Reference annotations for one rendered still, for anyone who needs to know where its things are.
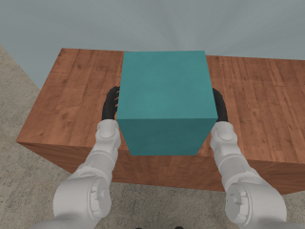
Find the left robot forearm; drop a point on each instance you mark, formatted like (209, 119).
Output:
(102, 157)

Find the right robot forearm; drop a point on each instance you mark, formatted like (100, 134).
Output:
(231, 163)

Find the robot left hand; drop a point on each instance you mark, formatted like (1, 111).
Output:
(109, 109)

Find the left robot upper arm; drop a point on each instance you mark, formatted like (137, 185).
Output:
(79, 203)

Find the robot right hand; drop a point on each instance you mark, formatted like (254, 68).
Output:
(220, 106)

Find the pedestal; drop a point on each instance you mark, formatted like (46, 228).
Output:
(264, 99)

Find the carton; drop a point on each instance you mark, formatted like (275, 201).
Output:
(166, 102)

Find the right robot upper arm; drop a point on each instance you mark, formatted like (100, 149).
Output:
(256, 206)

